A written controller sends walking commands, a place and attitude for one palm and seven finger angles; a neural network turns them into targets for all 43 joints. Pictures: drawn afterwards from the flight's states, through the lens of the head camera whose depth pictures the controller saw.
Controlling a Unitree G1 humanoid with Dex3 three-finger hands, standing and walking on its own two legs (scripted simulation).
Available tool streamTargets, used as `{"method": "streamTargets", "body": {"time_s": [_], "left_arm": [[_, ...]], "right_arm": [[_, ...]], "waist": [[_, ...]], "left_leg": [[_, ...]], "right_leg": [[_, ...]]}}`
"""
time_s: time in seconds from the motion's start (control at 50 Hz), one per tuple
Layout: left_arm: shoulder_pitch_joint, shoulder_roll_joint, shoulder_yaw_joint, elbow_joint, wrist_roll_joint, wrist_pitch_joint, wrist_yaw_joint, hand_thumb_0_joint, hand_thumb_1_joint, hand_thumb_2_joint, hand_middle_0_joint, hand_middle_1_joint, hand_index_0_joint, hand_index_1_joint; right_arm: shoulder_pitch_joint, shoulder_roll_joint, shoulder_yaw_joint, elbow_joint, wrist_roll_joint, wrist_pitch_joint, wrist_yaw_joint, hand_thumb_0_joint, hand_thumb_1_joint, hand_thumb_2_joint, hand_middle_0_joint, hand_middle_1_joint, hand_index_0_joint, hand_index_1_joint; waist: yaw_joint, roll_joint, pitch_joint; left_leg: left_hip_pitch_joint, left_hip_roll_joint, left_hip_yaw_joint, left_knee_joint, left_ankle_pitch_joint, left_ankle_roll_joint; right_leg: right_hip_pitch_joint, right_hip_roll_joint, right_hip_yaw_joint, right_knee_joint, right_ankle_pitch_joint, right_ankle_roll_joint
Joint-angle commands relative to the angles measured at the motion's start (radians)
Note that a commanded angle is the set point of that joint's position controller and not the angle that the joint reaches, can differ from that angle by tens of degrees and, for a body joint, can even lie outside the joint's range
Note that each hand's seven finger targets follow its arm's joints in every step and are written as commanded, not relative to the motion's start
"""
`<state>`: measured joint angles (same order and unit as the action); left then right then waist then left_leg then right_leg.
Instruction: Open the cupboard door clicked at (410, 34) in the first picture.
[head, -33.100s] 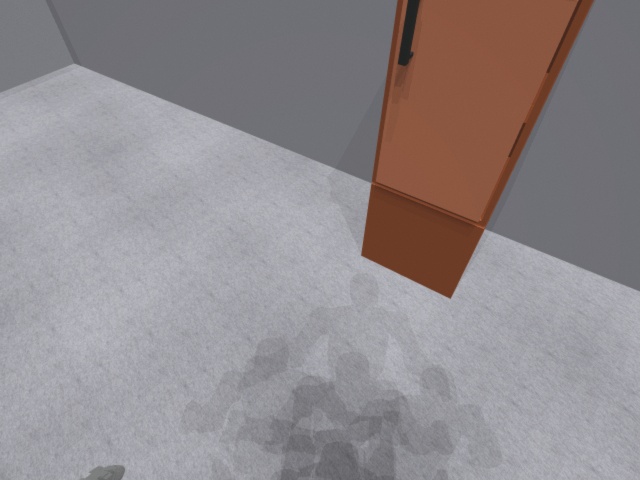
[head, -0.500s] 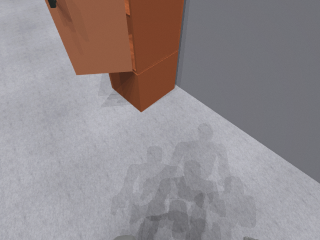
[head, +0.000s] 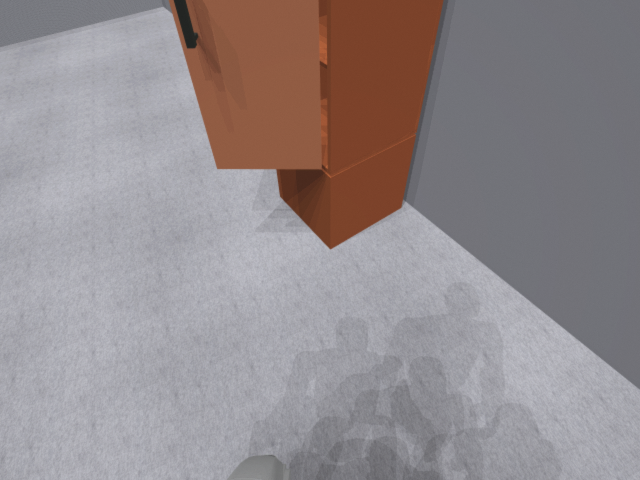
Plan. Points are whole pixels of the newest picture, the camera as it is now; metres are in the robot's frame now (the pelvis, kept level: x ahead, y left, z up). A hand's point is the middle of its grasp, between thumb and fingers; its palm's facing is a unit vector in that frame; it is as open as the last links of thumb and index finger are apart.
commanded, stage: take the last steps up to it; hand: left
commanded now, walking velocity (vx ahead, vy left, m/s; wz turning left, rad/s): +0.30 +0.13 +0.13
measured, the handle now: (184, 7) +1.02 +0.38 +0.14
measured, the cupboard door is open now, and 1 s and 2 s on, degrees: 53 53 53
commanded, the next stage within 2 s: come to a stop and stand still in 1.18 s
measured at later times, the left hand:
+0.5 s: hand (152, 433) +0.20 +0.28 -0.16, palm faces +0.07 -0.98 -0.19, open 7.4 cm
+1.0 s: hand (168, 372) +0.30 +0.29 -0.18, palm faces +0.10 -0.98 -0.18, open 7.2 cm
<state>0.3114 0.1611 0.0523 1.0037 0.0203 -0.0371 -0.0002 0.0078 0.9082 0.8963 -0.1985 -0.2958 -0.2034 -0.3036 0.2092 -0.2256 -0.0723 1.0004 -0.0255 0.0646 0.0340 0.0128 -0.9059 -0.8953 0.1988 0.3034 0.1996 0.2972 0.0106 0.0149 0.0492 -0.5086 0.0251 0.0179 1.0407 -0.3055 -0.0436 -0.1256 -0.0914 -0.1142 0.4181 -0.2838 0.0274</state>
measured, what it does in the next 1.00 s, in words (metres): walks ahead: left foot, then right foot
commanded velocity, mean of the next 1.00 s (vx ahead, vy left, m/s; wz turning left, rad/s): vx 0.29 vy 0.05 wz -0.01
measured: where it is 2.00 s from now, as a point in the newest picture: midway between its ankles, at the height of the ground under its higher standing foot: (291, 399)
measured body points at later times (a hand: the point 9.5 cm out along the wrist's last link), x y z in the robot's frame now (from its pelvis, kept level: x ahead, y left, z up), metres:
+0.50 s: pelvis +0.14 +0.09 +0.00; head +0.16 +0.09 +0.45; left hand +0.20 +0.33 -0.15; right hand +0.15 -0.14 -0.16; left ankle +0.12 +0.17 -0.74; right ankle +0.20 -0.02 -0.70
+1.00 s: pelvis +0.33 +0.11 +0.00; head +0.35 +0.12 +0.45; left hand +0.30 +0.34 -0.16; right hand +0.41 -0.13 -0.15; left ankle +0.42 +0.23 -0.72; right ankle +0.26 -0.02 -0.74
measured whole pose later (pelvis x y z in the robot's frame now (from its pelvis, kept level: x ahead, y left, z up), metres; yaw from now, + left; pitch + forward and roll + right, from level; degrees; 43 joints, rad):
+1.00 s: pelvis +0.33 +0.11 +0.00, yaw +1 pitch +0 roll -1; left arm 0.34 0.18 0.06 1.11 0.02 -0.06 -0.01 0.00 0.94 0.90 -0.20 -0.30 -0.20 -0.30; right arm 0.17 -0.18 -0.06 1.03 -0.02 -0.01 0.03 0.01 -0.92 -0.90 0.20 0.30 0.20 0.30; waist 0.03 -0.01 0.05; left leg -0.44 0.08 0.09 0.62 -0.23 -0.04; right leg -0.05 -0.04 -0.11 0.36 -0.31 0.02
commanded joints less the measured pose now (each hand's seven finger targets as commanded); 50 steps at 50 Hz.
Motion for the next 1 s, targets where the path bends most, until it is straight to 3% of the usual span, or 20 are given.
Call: {"method": "streamTargets", "body": {"time_s": [0.0, 0.1, 0.14, 0.16, 0.18, 0.2, 0.22, 0.28, 0.32, 0.5, 0.58, 0.6, 0.62, 0.64, 0.66, 0.7, 0.76, 0.84, 0.92, 0.98], "left_arm": [[0.102, 0.192, 0.041, 0.004, 0.006, -0.037, 0.012, 0.000, 0.900, 0.900, -0.200, -0.300, -0.200, -0.300], [0.101, 0.210, 0.044, 0.041, 0.013, -0.026, 0.008, 0.000, 0.900, 0.900, -0.200, -0.300, -0.200, -0.300], [0.057, 0.207, 0.047, 0.038, 0.007, -0.019, 0.006, 0.000, 0.900, 0.900, -0.200, -0.300, -0.200, -0.300], [0.057, 0.167, 0.039, 0.028, 0.004, -0.016, -0.001, 0.000, 0.900, 0.900, -0.200, -0.300, -0.200, -0.300], [0.058, 0.101, 0.025, -0.007, -0.005, -0.010, -0.010, 0.000, 0.900, 0.900, -0.200, -0.300, -0.200, -0.300], [-0.030, 0.080, 0.016, -0.060, -0.002, -0.006, -0.007, 0.000, 0.900, 0.900, -0.200, -0.300, -0.200, -0.300], [-0.085, 0.070, 0.013, -0.065, 0.001, -0.007, -0.002, 0.000, 0.900, 0.900, -0.200, -0.300, -0.200, -0.300], [-0.046, 0.069, 0.018, -0.013, 0.007, 0.010, -0.016, 0.000, 0.900, 0.900, -0.200, -0.300, -0.200, -0.300], [-0.028, 0.049, 0.016, -0.003, 0.008, 0.019, -0.020, 0.000, 0.900, 0.900, -0.200, -0.300, -0.200, -0.300], [-0.194, 0.058, 0.015, -0.079, 0.007, 0.019, -0.026, 0.000, 0.900, 0.900, -0.200, -0.300, -0.200, -0.300], [-0.149, 0.077, 0.019, -0.068, 0.008, 0.006, -0.023, 0.000, 0.900, 0.900, -0.200, -0.300, -0.200, -0.300], [-0.057, 0.110, 0.029, -0.037, 0.010, -0.003, -0.019, 0.000, 0.900, 0.900, -0.200, -0.300, -0.200, -0.300], [0.080, 0.184, 0.049, 0.002, 0.014, -0.016, -0.012, 0.000, 0.900, 0.900, -0.200, -0.300, -0.200, -0.300], [0.178, 0.268, 0.063, 0.027, 0.000, -0.014, -0.006, 0.000, 0.900, 0.900, -0.200, -0.300, -0.200, -0.300], [0.150, 0.233, 0.059, 0.021, -0.007, -0.019, 0.007, 0.000, 0.900, 0.900, -0.200, -0.300, -0.200, -0.300], [0.029, 0.150, 0.037, -0.016, -0.008, -0.019, 0.017, 0.000, 0.900, 0.900, -0.200, -0.300, -0.200, -0.300], [-0.012, 0.105, 0.018, -0.007, -0.007, -0.044, 0.011, 0.000, 0.900, 0.900, -0.200, -0.300, -0.200, -0.300], [0.023, 0.131, 0.029, 0.029, -0.002, -0.054, 0.006, 0.000, 0.900, 0.900, -0.200, -0.300, -0.200, -0.300], [0.043, 0.160, 0.029, 0.065, 0.001, -0.046, 0.000, 0.000, 0.900, 0.900, -0.200, -0.300, -0.200, -0.300], [0.032, 0.160, 0.030, 0.074, -0.003, -0.033, -0.001, 0.000, 0.900, 0.900, -0.200, -0.300, -0.200, -0.300]], "right_arm": [[-0.152, -0.009, 0.003, -0.112, 0.008, -0.053, 0.017, 0.000, -0.900, -0.900, 0.200, 0.300, 0.200, 0.300], [-0.159, 0.002, 0.015, -0.120, 0.010, -0.072, 0.024, 0.000, -0.900, -0.900, 0.200, 0.300, 0.200, 0.300], [-0.017, -0.029, 0.011, -0.077, 0.004, -0.087, 0.012, 0.000, -0.900, -0.900, 0.200, 0.300, 0.200, 0.300], [0.131, -0.102, -0.007, -0.029, -0.001, -0.097, -0.003, 0.000, -0.900, -0.900, 0.200, 0.300, 0.200, 0.300], [0.280, -0.219, -0.042, 0.001, -0.011, -0.102, -0.022, 0.000, -0.900, -0.900, 0.200, 0.300, 0.200, 0.300], [0.351, -0.246, -0.044, 0.017, -0.008, -0.091, -0.046, 0.000, -0.900, -0.900, 0.200, 0.300, 0.200, 0.300], [0.294, -0.216, -0.037, 0.015, -0.008, -0.097, -0.050, 0.000, -0.900, -0.900, 0.200, 0.300, 0.200, 0.300], [0.115, -0.090, 0.000, -0.022, -0.004, -0.116, -0.056, 0.000, -0.900, -0.900, 0.200, 0.300, 0.200, 0.300], [0.117, -0.068, 0.008, -0.008, -0.003, -0.131, -0.057, 0.000, -0.900, -0.900, 0.200, 0.300, 0.200, 0.300], [0.172, -0.073, 0.007, 0.046, -0.008, -0.131, -0.046, 0.000, -0.900, -0.900, 0.200, 0.300, 0.200, 0.300], [0.194, -0.063, 0.015, 0.073, -0.007, -0.126, -0.048, 0.000, -0.900, -0.900, 0.200, 0.300, 0.200, 0.300], [0.181, -0.049, 0.021, 0.074, 0.000, -0.128, -0.047, 0.000, -0.900, -0.900, 0.200, 0.300, 0.200, 0.300], [0.174, -0.024, 0.023, 0.053, 0.011, -0.132, -0.042, 0.000, -0.900, -0.900, 0.200, 0.300, 0.200, 0.300], [0.152, -0.024, 0.024, 0.021, 0.011, -0.128, -0.036, 0.000, -0.900, -0.900, 0.200, 0.300, 0.200, 0.300], [0.084, -0.053, 0.015, 0.019, 0.007, -0.121, -0.038, 0.000, -0.900, -0.900, 0.200, 0.300, 0.200, 0.300], [0.041, -0.022, 0.012, 0.014, 0.005, -0.112, -0.035, 0.000, -0.900, -0.900, 0.200, 0.300, 0.200, 0.300], [0.100, 0.026, 0.017, 0.038, 0.001, -0.091, -0.023, 0.000, -0.900, -0.900, 0.200, 0.300, 0.200, 0.300], [0.029, 0.049, 0.014, 0.005, 0.002, -0.091, -0.006, 0.000, -0.900, -0.900, 0.200, 0.300, 0.200, 0.300], [-0.055, 0.033, 0.012, -0.035, 0.003, -0.103, 0.005, 0.000, -0.900, -0.900, 0.200, 0.300, 0.200, 0.300], [0.019, -0.011, 0.008, -0.010, 0.000, -0.115, -0.005, 0.000, -0.900, -0.900, 0.200, 0.300, 0.200, 0.300]], "waist": [[0.052, -0.157, 0.009], [0.053, -0.242, 0.028], [-0.027, -0.162, -0.005], [-0.088, 0.012, -0.091], [-0.136, 0.295, -0.184], [-0.163, 0.246, -0.160], [-0.139, 0.203, -0.114], [-0.037, 0.152, -0.004], [-0.016, 0.093, -0.006], [-0.026, 0.035, 0.043], [0.005, 0.007, 0.019], [0.048, -0.044, -0.021], [0.096, -0.191, -0.092], [0.113, -0.301, -0.102], [0.114, -0.234, -0.063], [0.049, -0.093, 0.006], [-0.010, -0.143, -0.020], [0.007, -0.081, -0.017], [0.021, -0.169, 0.013], [-0.033, -0.089, 0.006]], "left_leg": [[-0.120, 0.037, 0.047, -0.165, 0.020, -0.010], [0.059, 0.011, 0.104, -0.403, 0.000, 0.019], [0.324, -0.033, 0.157, -0.560, 0.058, 0.035], [0.551, 0.026, 0.086, -0.599, 0.019, 0.064], [0.718, 0.284, -0.297, -0.673, -0.052, 0.164], [0.679, 0.372, -0.402, -0.789, -0.107, 0.237], [0.583, 0.375, -0.419, -0.803, -0.147, 0.254], [0.310, 0.299, -0.221, -0.866, -0.118, 0.202], [0.317, 0.273, -0.149, -0.884, 0.010, 0.206], [0.355, 0.266, -0.073, -0.903, 0.031, 0.230], [0.344, 0.213, -0.004, -0.726, 0.177, 0.173], [0.264, 0.156, 0.045, -0.567, 0.214, 0.138], [0.059, 0.050, 0.137, -0.323, 0.102, 0.080], [-0.119, -0.028, 0.152, -0.043, -0.302, 0.045], [-0.168, 0.028, 0.017, 0.091, -0.265, 0.050], [-0.162, 0.094, -0.028, 0.092, -0.110, 0.034], [-0.036, 0.102, 0.019, -0.052, 0.003, 0.004], [-0.011, 0.081, 0.064, -0.264, 0.056, -0.004], [0.047, 0.043, 0.089, -0.408, 0.078, 0.011], [0.309, 0.002, 0.123, -0.555, 0.129, 0.029]], "right_leg": [[0.124, -0.263, 0.127, -0.207, 0.243, -0.118], [0.049, -0.269, 0.074, -0.158, 0.199, -0.099], [-0.076, -0.214, 0.012, -0.028, 0.187, -0.064], [-0.186, -0.155, -0.048, 0.208, 0.168, -0.034], [-0.427, -0.012, -0.106, 0.509, -0.227, 0.019], [-0.530, 0.015, -0.009, 0.709, -0.332, -0.005], [-0.577, -0.013, 0.056, 0.835, -0.280, -0.029], [-0.488, -0.081, 0.095, 0.810, -0.086, -0.030], [-0.464, -0.068, 0.082, 0.718, -0.037, -0.022], [-0.344, -0.021, 0.046, 0.300, 0.043, -0.023], [-0.131, 0.033, 0.002, 0.117, 0.085, -0.039], [0.053, 0.016, 0.042, 0.051, 0.107, -0.060], [0.291, -0.169, 0.293, -0.015, 0.097, -0.144], [0.365, -0.367, 0.562, -0.149, 0.088, -0.262], [0.265, -0.360, 0.581, -0.176, 0.061, -0.270], [0.110, -0.302, 0.410, -0.207, 0.092, -0.235], [0.002, -0.217, 0.201, -0.231, 0.253, -0.184], [0.018, -0.203, 0.172, -0.231, 0.254, -0.192], [0.023, -0.191, 0.154, -0.204, 0.202, -0.163], [-0.102, -0.141, 0.103, -0.073, 0.173, -0.117]]}}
